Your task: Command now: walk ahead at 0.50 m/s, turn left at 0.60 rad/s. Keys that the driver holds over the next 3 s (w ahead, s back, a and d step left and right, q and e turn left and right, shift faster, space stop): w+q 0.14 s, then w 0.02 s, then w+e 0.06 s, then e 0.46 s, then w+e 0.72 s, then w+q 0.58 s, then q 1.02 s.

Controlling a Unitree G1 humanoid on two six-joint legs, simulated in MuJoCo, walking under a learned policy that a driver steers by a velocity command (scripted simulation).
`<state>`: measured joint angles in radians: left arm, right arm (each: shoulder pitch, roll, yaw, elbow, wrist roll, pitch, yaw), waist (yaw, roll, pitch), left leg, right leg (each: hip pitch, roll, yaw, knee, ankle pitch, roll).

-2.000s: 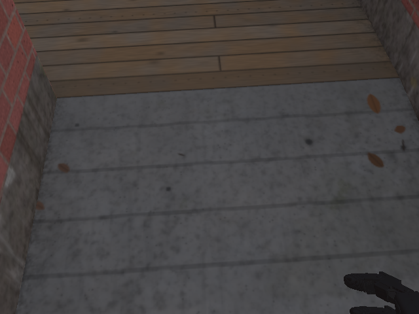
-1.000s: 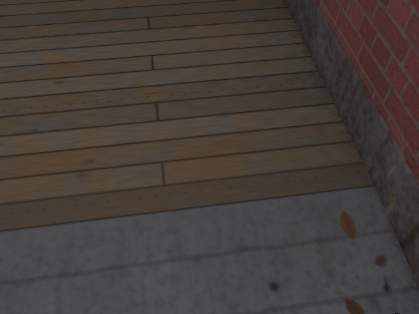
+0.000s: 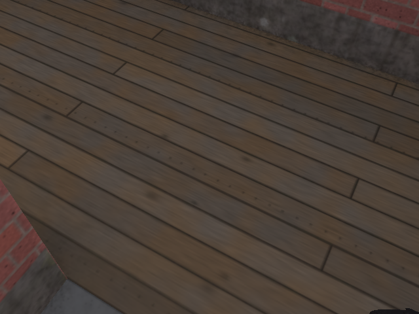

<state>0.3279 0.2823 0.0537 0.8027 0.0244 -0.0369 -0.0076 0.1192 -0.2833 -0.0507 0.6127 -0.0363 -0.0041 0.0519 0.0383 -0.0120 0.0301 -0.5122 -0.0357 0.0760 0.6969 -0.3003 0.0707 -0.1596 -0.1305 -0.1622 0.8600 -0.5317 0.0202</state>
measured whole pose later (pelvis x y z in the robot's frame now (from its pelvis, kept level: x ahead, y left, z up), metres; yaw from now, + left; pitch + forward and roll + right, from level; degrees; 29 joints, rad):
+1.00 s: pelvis +0.37 +0.03 +0.05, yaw -14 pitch +2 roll -1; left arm 0.26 0.28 0.08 0.73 0.02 0.03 -0.02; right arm 0.30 -0.28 -0.03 0.76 -0.02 -0.04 -0.04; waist -0.01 -0.02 -0.05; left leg -0.20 -0.02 -0.02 0.39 -0.32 0.02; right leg -0.45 0.15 0.10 0.76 -0.32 -0.04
